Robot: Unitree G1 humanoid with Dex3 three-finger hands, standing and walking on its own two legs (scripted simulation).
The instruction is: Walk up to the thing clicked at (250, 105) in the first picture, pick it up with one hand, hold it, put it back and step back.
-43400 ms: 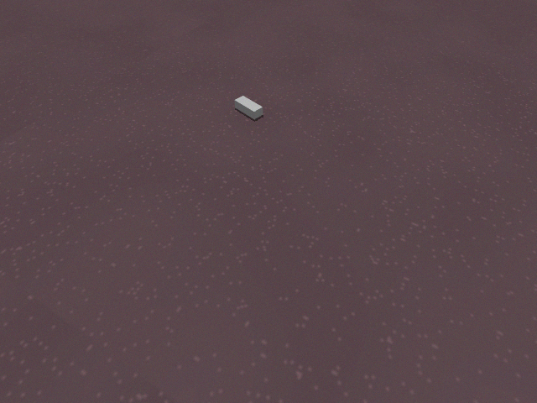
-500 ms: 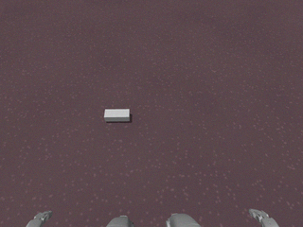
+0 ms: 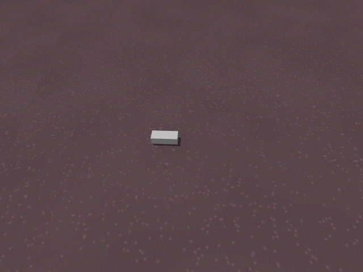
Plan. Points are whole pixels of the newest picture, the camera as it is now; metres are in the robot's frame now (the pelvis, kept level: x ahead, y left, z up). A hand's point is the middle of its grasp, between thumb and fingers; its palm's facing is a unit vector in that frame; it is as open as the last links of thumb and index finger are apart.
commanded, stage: step back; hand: left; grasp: from above
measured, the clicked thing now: (164, 137) +1.10 +0.19 -0.73
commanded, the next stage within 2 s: stand in 0.80 s
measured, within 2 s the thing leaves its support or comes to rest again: neither
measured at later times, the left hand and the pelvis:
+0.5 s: hand out of the picture +0.06 +0.25 -0.13, palm faces +0.01 -0.91 -0.41, open 7.4 cm; pelvis +0.02 -0.01 +0.01, yaw -1 degrees
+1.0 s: hand (84, 270) +0.16 +0.26 -0.14, palm faces -0.07 -0.94 -0.35, open 7.4 cm; pelvis +0.06 +0.01 +0.02, yaw -3 degrees
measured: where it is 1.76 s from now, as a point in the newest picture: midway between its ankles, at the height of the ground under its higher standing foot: outside the picture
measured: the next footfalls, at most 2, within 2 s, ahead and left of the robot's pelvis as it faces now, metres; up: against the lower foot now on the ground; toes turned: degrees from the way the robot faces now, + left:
left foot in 0.58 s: +0.14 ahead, +0.14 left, +0.00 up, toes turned -1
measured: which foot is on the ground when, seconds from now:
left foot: down 0.00-0.26, up 0.28-0.56, down 0.58-1.00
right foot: down 0.00-1.00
